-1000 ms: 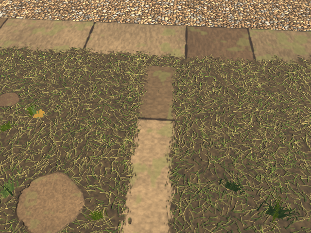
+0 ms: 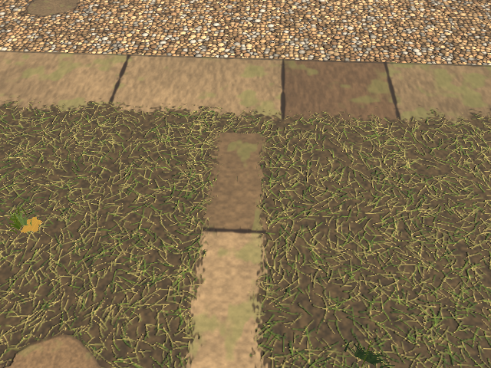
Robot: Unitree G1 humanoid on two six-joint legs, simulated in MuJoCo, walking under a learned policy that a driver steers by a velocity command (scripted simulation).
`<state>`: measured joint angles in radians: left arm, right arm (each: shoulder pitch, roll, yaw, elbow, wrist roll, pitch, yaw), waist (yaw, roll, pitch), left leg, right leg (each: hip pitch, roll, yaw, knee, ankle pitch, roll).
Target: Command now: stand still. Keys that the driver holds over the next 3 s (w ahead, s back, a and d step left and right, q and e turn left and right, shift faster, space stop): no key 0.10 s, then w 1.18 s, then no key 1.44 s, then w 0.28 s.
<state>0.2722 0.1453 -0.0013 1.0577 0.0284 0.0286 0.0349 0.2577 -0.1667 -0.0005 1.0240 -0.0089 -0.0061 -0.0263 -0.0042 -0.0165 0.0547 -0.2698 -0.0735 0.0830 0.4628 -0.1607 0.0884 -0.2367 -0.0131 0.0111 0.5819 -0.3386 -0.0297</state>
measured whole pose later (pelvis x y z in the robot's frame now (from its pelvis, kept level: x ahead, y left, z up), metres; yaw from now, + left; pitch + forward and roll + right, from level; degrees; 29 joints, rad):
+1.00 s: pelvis +0.36 +0.01 -0.01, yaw +2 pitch -1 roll -1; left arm 0.18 0.20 0.06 1.00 0.01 -0.07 -0.01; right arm 0.37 -0.17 -0.03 1.06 -0.02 -0.09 0.00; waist -0.01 0.02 0.07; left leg -0.32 0.00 0.00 1.23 -0.32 0.10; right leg -0.32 0.08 -0.14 0.50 -0.17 -0.13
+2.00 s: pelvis +0.69 +0.04 +0.01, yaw +1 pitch -1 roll +0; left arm 0.30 0.12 -0.01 1.12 0.01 -0.02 0.04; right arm 0.29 -0.14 -0.01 1.08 -0.01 -0.02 -0.02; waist -0.02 0.01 0.01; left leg -0.21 -0.03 0.10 0.39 -0.16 0.07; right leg -0.17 0.00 -0.02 0.42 -0.22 -0.01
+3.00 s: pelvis +0.75 +0.02 +0.01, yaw +1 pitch +0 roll +0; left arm 0.38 0.12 0.01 1.09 0.03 -0.05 0.00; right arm 0.44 -0.16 -0.05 1.15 -0.01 -0.01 -0.02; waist -0.02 0.03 -0.02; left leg -0.17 -0.02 0.06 0.45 -0.29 0.05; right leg -0.22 0.01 -0.07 0.57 -0.40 -0.09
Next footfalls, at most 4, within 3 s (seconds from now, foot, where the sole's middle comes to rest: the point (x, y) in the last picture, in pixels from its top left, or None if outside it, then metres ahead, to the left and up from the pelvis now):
0.88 right None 0.47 -0.04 -0.77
1.42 left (215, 280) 0.77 0.12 -0.77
1.82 right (281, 289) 0.74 -0.07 -0.77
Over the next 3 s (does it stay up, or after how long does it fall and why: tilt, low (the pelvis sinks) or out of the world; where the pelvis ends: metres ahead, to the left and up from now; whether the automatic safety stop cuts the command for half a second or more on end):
stays up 0.75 0.02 0.01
